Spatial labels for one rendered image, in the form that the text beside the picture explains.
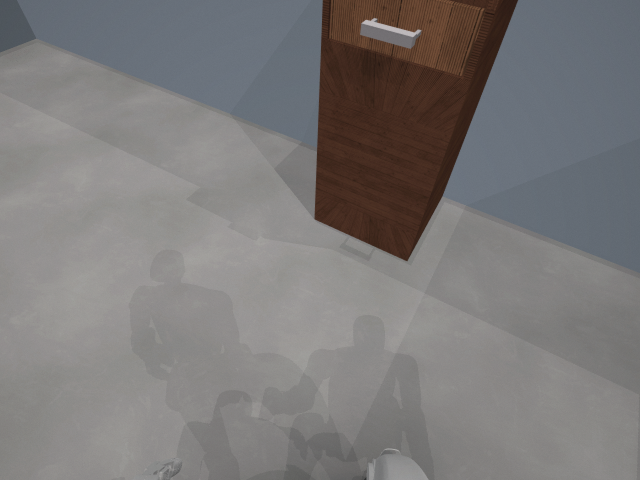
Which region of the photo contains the robot right shin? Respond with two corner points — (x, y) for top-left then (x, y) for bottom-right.
(379, 449), (401, 457)

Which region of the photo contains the cabinet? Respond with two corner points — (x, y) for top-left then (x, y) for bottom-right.
(315, 0), (518, 261)

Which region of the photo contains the right robot thigh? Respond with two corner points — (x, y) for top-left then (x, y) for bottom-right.
(367, 454), (428, 480)

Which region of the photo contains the robot left hand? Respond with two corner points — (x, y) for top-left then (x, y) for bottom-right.
(133, 458), (182, 480)

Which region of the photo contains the drawer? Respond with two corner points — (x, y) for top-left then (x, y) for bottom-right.
(329, 0), (486, 76)

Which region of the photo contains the handle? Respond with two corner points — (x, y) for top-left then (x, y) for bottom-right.
(360, 18), (422, 49)

